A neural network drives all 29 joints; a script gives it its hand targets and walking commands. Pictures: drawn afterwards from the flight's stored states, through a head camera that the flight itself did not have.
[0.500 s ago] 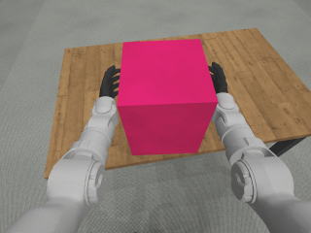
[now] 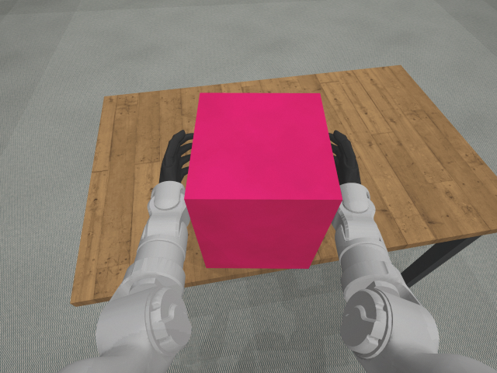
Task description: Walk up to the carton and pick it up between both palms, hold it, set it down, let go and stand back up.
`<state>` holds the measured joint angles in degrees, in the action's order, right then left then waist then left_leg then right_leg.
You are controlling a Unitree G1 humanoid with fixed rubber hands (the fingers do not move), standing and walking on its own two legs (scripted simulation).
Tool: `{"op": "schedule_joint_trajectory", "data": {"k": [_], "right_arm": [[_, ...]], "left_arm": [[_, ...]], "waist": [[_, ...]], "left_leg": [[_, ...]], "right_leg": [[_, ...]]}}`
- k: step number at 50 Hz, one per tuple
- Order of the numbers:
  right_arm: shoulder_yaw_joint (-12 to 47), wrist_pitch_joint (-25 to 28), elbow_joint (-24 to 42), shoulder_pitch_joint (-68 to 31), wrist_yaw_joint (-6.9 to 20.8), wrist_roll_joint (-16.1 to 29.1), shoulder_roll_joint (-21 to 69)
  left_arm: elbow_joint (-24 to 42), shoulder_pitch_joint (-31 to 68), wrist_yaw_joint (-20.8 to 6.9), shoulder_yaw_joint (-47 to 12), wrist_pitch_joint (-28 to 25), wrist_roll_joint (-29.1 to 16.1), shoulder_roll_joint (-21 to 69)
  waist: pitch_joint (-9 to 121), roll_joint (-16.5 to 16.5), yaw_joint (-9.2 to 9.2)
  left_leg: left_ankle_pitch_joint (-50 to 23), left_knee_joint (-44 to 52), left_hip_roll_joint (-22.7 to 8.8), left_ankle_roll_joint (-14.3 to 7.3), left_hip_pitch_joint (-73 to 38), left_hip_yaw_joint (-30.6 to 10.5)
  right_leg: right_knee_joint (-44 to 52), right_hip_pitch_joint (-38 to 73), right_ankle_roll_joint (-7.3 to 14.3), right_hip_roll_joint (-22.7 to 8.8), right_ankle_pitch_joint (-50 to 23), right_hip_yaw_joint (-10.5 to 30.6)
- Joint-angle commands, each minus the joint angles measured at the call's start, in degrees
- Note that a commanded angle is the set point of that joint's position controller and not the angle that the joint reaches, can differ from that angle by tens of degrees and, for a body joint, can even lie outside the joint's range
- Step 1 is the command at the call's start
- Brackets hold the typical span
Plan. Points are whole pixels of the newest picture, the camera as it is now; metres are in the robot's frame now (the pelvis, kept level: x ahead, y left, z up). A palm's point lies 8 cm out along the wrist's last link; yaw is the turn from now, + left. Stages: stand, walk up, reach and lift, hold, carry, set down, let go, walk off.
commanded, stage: reach and lift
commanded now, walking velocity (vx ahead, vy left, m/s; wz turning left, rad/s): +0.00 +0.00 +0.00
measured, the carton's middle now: (258, 187) +0.41 -0.02 +0.03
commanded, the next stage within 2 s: none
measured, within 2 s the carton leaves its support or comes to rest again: leaves its support in 1.20 s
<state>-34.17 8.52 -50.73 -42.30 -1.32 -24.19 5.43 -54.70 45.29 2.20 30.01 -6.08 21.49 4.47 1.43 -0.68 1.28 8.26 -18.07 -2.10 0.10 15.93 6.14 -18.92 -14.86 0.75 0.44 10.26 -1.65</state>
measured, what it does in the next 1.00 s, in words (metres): stands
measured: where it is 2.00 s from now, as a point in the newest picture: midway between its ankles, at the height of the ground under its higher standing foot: outside the picture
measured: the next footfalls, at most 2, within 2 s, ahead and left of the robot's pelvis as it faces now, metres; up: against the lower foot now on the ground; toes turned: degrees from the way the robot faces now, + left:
none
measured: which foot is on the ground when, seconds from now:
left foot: down 0.00-1.00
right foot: down 0.00-1.00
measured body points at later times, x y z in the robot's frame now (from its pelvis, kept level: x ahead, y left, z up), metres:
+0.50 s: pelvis +0.01 +0.00 +0.00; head +0.05 +0.00 +0.45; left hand +0.43 +0.13 +0.07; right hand +0.41 -0.16 +0.07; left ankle +0.00 +0.12 -0.75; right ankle -0.01 -0.11 -0.75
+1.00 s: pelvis +0.00 +0.00 +0.00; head +0.06 +0.01 +0.45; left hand +0.43 +0.13 +0.07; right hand +0.41 -0.16 +0.07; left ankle +0.00 +0.12 -0.75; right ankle -0.01 -0.11 -0.75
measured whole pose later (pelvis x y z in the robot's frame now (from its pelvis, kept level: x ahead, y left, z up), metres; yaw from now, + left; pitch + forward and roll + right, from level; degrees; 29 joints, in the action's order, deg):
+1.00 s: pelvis +0.00 +0.00 +0.00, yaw +0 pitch +7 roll +0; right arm -29.1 11.8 -50.4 -39.7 -2.8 -18.9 3.8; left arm -50.1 43.5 2.3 27.5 -3.1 20.1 5.8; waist 1.2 -0.7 1.0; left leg 8.1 -17.3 -2.0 -0.2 15.9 5.9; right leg -17.2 -14.3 0.6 0.4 9.7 -1.9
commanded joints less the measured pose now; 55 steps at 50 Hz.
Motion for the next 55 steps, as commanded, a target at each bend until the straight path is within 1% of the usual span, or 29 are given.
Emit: {"op": "schedule_joint_trajectory", "data": {"k": [1, 3, 4, 5, 8, 10, 12, 15, 16, 18, 20, 23, 24, 25, 26, 28, 31, 33, 36, 38, 40, 41, 42, 43, 45, 48, 50, 52, 55], "right_arm": [[19.57, 4.92, 0.49, -28.75, 6.58, -0.92, 28.81], [20.55, 5.63, 1.89, -29.37, 6.36, 0.13, 28.74], [21.38, 5.75, 1.57, -29.17, 6.35, 0.45, 29.23], [21.45, 5.70, 1.46, -28.69, 6.29, 0.61, 29.12], [22.97, 5.85, 1.90, -28.08, 6.08, 1.32, 29.23], [23.85, 6.10, 2.74, -28.07, 5.93, 2.10, 29.16], [24.74, 6.10, 3.16, -28.21, 5.80, 2.43, 29.11], [24.99, 6.09, 3.64, -28.10, 5.60, 2.39, 29.07], [25.06, 6.13, 3.44, -27.66, 5.55, 2.55, 28.89], [25.24, 6.02, 3.69, -27.62, 5.55, 2.50, 28.54], [25.09, 5.97, 4.48, -28.16, 5.73, 2.59, 28.50], [25.05, 5.38, 3.70, -27.62, 5.93, 3.05, 28.04], [24.58, 5.51, 4.34, -28.02, 5.94, 2.93, 27.75], [24.21, 5.43, 3.91, -27.91, 6.03, 2.81, 27.53], [24.17, 5.60, 4.04, -28.06, 6.14, 2.95, 27.41], [24.41, 5.82, 3.85, -28.06, 6.12, 3.14, 27.50], [24.25, 6.02, 4.02, -28.15, 6.05, 2.62, 28.20], [23.58, 6.04, 3.72, -28.09, 5.97, 2.49, 28.20], [23.96, 5.92, 3.21, -27.92, 5.80, 2.78, 28.45], [24.57, 6.37, 3.32, -27.88, 5.76, 2.77, 28.67], [24.34, 6.69, 2.90, -27.67, 5.77, 2.49, 28.96], [24.20, 6.88, 2.64, -27.50, 5.73, 2.20, 29.06], [24.24, 7.30, 3.34, -27.99, 5.71, 2.29, 28.97], [24.23, 7.44, 3.16, -28.31, 5.63, 1.97, 28.93], [24.47, 7.57, 2.98, -28.18, 5.37, 2.03, 28.94], [25.00, 8.41, 3.17, -29.13, 4.99, 1.87, 29.02], [25.04, 9.42, 3.30, -29.65, 4.88, 1.83, 28.88], [25.00, 10.98, 2.91, -30.19, 4.84, 1.50, 28.92], [25.34, 14.38, 3.14, -31.93, 4.48, 0.53, 28.74]], "left_arm": [[2.43, 26.70, -4.93, -14.15, 0.76, 1.85, 23.31], [3.85, 26.89, -4.92, -15.70, 1.04, 1.14, 24.22], [3.98, 26.44, -4.89, -16.09, 0.96, 0.91, 24.44], [3.99, 26.24, -4.88, -16.24, 0.97, 0.77, 24.54], [4.76, 25.24, -5.09, -16.83, 1.18, 0.58, 24.79], [4.96, 24.41, -5.13, -17.55, 1.41, 0.34, 25.47], [4.64, 23.53, -5.22, -17.65, 1.57, 0.18, 25.33], [6.02, 24.62, -5.42, -18.44, 1.44, -0.54, 25.51], [6.03, 24.69, -5.39, -18.29, 1.35, -0.41, 25.46], [5.78, 24.19, -5.50, -17.79, 1.45, -0.25, 24.64], [6.08, 24.71, -5.52, -18.03, 1.63, -0.14, 25.16], [6.09, 24.40, -5.46, -17.55, 2.43, 0.33, 24.84], [6.62, 24.78, -5.44, -17.88, 2.51, 0.18, 25.12], [6.76, 24.96, -5.39, -17.78, 2.65, 0.24, 24.98], [7.40, 25.33, -5.24, -17.99, 2.62, 0.04, 24.94], [7.39, 25.36, -5.06, -18.23, 2.46, -0.04, 24.90], [6.60, 24.96, -5.14, -17.31, 2.29, 0.24, 24.71], [6.33, 25.49, -5.18, -17.42, 2.30, 0.11, 25.23], [6.19, 25.34, -5.50, -17.31, 2.59, 0.49, 25.21], [6.37, 25.25, -5.36, -17.89, 2.39, 0.04, 25.40], [6.25, 25.02, -5.22, -17.97, 2.06, -0.01, 25.73], [5.96, 24.98, -5.19, -17.57, 1.92, 0.15, 25.51], [6.09, 25.48, -5.16, -18.21, 1.68, 0.01, 25.85], [5.41, 25.30, -5.14, -17.64, 1.51, 0.26, 25.61], [5.29, 25.08, -5.24, -17.29, 1.33, 0.68, 25.32], [5.51, 26.08, -5.35, -17.53, 0.83, 0.19, 25.51], [6.21, 26.81, -5.00, -18.11, 0.14, 0.17, 25.80], [7.48, 28.36, -4.54, -19.15, -0.99, 0.25, 26.58], [7.71, 30.24, -3.96, -20.33, -3.64, -0.36, 27.93]], "waist": [[31.56, 0.79, -2.65], [32.94, 1.43, -2.37], [33.12, 0.83, -2.78], [32.98, 1.23, -2.59], [32.69, 0.80, -2.89], [33.03, 0.29, -2.46], [32.15, -0.46, -3.03], [32.97, -1.25, -2.24], [32.77, -0.85, -2.31], [32.56, -1.71, -2.75], [33.42, -0.85, -2.64], [31.77, -0.76, -2.72], [32.57, -0.64, -2.25], [32.43, -0.63, -2.59], [33.31, -0.68, -2.42], [34.02, -0.10, -2.82], [33.91, -1.40, -2.68], [33.31, -0.80, -2.68], [32.15, -0.28, -2.56], [33.60, -0.88, -2.84], [33.94, -0.76, -2.46], [33.51, -1.23, -2.84], [34.10, -0.95, -2.54], [33.36, -0.78, -3.03], [32.39, -0.78, -3.10], [33.29, -1.46, -2.52], [34.23, -1.04, -2.68], [36.74, -0.08, -2.29], [39.87, -1.32, -1.81]], "left_leg": [[-19.52, -1.19, 1.13, 0.84, -9.45, 1.09], [-20.69, -1.43, 1.14, 0.84, -9.29, 0.89], [-21.37, -1.83, 1.15, 0.79, -8.93, 1.00], [-21.36, -1.77, 1.16, 0.83, -8.06, 0.93], [-21.84, -1.62, 1.18, 0.48, -7.22, 0.65], [-22.54, -1.75, 1.10, 0.49, -7.10, 0.50], [-21.23, -1.44, 1.23, 0.07, -6.63, 0.55], [-20.51, -1.12, 1.19, -0.13, -6.41, 0.24], [-20.94, -1.06, 1.27, -0.10, -6.11, 0.30], [-19.56, -0.62, 1.38, -0.37, -5.50, 0.44], [-18.56, 0.22, 1.38, -0.27, -5.47, 0.46], [-18.59, 0.08, 1.31, -0.24, -7.52, 0.64], [-18.18, 0.24, 1.17, -0.31, -7.85, 0.41], [-18.12, 0.12, 1.05, -0.12, -8.19, 0.58], [-18.96, -0.17, 0.95, 0.01, -8.77, 0.53], [-18.88, -0.42, 1.08, -0.08, -8.00, 0.71], [-17.09, 0.48, 1.34, -0.53, -6.21, 0.87], [-16.47, 0.79, 1.11, -0.59, -6.30, 0.73], [-15.97, 1.34, 1.29, -0.50, -5.76, 0.92], [-16.74, 0.80, 1.23, -0.58, -5.83, 0.89], [-17.18, 0.83, 1.10, -0.50, -5.45, 0.70], [-16.86, 0.92, 1.20, -0.58, -4.54, 0.91], [-16.92, 0.87, 1.07, -0.55, -4.77, 0.87], [-16.76, 0.95, 1.25, -0.59, -4.26, 0.97], [-16.44, 1.13, 1.33, -0.70, -3.66, 1.03], [-16.44, 1.30, 1.25, -0.90, -3.83, 0.93], [-17.78, 0.99, 1.17, -0.52, -4.14, 0.93], [-19.38, 0.90, 0.92, -0.10, -5.53, 0.82], [-22.39, 0.29, 0.58, 0.39, -5.94, 0.64]], "right_leg": [[-3.06, 18.05, -3.71, -0.18, -36.79, -2.26], [-3.28, 18.11, -3.66, -0.28, -38.24, -1.82], [-3.69, 18.44, -3.82, -0.20, -39.38, -1.94], [-3.78, 19.46, -3.66, -0.49, -40.34, -1.68], [-4.40, 20.71, -3.99, -0.64, -43.02, -1.35], [-4.64, 21.12, -3.82, -0.59, -44.01, -1.37], [-4.36, 21.41, -4.03, -0.64, -43.44, -1.15], [-4.45, 21.66, -4.07, -0.47, -43.54, -1.20], [-4.46, 21.90, -4.02, -0.72, -44.00, -1.24], [-4.41, 22.93, -4.13, -0.82, -44.14, -1.09], [-4.24, 23.07, -4.12, -0.82, -42.43, -1.01], [-3.12, 21.04, -3.88, -0.49, -39.95, -1.54], [-2.91, 20.35, -3.76, -0.35, -38.68, -1.79], [-2.62, 19.85, -3.44, -0.20, -37.59, -1.87], [-2.75, 19.43, -3.40, -0.11, -37.98, -2.01], [-2.74, 20.13, -3.46, -0.35, -38.55, -1.59], [-3.03, 21.42, -3.86, -0.52, -39.36, -1.64], [-2.67, 21.21, -3.92, -0.66, -38.42, -1.40], [-2.74, 22.16, -3.96, -0.96, -39.44, -1.40], [-2.80, 22.00, -3.72, -0.82, -39.79, -1.46], [-3.13, 22.34, -3.63, -0.79, -40.69, -1.61], [-3.23, 22.74, -3.67, -0.67, -40.53, -1.86], [-3.38, 22.45, -3.67, -0.84, -40.81, -1.75], [-3.40, 22.65, -3.99, -0.87, -41.11, -1.74], [-3.47, 23.19, -4.23, -1.08, -41.69, -1.46], [-3.74, 24.07, -4.14, -1.02, -42.82, -1.60], [-3.60, 23.98, -3.85, -0.94, -43.09, -1.71], [-3.47, 23.35, -3.54, -0.81, -43.53, -1.97], [-3.74, 23.76, -3.36, -0.50, -46.27, -2.44]]}}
